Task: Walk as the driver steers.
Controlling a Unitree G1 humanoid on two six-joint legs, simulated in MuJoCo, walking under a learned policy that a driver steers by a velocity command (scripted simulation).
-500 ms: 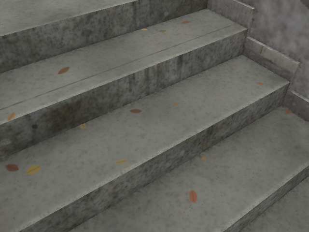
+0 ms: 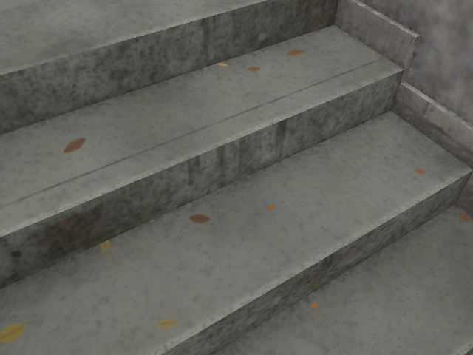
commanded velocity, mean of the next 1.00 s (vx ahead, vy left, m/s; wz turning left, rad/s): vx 0.41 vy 0.00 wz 0.44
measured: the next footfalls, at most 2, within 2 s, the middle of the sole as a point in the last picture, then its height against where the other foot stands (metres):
left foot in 0.24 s outside the picture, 0.16 m higher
right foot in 0.80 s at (241, 261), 0.16 m higher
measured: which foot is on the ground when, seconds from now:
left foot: up 0.00-0.22, down 0.24-0.82, up 0.84-1.00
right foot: down 0.00-0.30, up 0.32-0.78, down 0.80-1.00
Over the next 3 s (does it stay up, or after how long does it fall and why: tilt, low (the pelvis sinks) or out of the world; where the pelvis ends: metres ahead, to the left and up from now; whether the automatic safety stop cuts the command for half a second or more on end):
stays up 0.61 0.12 0.32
